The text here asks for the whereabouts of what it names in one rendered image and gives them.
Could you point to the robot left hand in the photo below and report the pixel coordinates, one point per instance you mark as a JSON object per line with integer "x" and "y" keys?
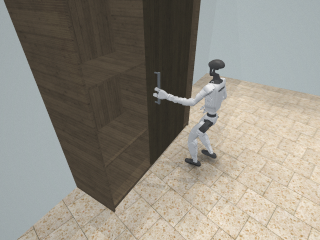
{"x": 161, "y": 95}

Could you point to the right robot foot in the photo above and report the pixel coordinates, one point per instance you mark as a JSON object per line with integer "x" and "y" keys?
{"x": 205, "y": 152}

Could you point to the robot left upper arm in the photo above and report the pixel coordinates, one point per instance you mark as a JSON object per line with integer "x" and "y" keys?
{"x": 206, "y": 90}

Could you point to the robot torso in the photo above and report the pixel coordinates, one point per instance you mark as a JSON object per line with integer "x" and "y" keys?
{"x": 213, "y": 103}

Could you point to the left robot forearm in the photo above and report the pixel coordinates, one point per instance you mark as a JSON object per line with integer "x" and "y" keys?
{"x": 180, "y": 100}

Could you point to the wardrobe door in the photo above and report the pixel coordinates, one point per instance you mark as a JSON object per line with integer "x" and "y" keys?
{"x": 167, "y": 35}
{"x": 190, "y": 55}

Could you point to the robot right upper arm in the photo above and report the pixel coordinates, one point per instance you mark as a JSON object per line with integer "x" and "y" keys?
{"x": 225, "y": 90}

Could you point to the handle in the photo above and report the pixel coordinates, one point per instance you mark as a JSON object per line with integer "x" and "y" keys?
{"x": 158, "y": 85}

